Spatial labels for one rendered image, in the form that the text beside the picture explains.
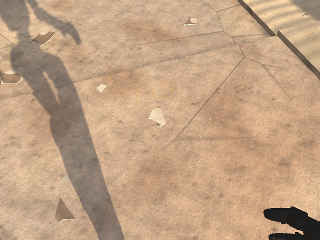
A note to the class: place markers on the robot right hand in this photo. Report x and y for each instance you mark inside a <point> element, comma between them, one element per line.
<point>295,218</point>

